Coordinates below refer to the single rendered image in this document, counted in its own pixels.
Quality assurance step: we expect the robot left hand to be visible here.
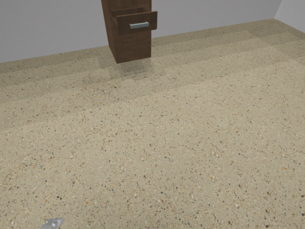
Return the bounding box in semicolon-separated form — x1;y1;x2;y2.
39;218;64;229

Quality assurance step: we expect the cabinet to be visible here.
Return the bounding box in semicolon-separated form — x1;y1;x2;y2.
101;0;152;64

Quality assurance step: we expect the drawer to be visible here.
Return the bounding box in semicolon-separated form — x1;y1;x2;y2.
111;7;157;35

